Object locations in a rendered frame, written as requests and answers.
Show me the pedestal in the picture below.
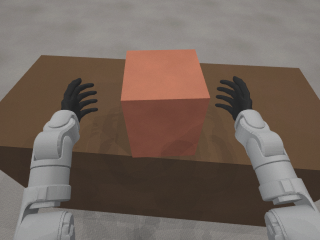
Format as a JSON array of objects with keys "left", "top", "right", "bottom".
[{"left": 0, "top": 55, "right": 320, "bottom": 227}]

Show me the left robot forearm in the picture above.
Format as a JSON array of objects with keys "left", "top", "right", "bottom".
[{"left": 13, "top": 110, "right": 80, "bottom": 240}]

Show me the robot right upper arm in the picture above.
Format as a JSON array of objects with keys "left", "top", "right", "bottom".
[{"left": 264, "top": 204, "right": 320, "bottom": 240}]

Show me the carton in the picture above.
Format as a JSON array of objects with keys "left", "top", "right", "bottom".
[{"left": 120, "top": 49, "right": 210, "bottom": 158}]

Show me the robot left hand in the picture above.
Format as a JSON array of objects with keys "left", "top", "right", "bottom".
[{"left": 61, "top": 78, "right": 98, "bottom": 123}]

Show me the robot right hand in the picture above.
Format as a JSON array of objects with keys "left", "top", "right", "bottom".
[{"left": 215, "top": 76, "right": 253, "bottom": 121}]

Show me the robot left upper arm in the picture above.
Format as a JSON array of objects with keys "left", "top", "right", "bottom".
[{"left": 16, "top": 210, "right": 76, "bottom": 240}]

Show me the right robot forearm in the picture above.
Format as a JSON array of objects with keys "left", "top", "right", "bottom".
[{"left": 234, "top": 109, "right": 320, "bottom": 217}]

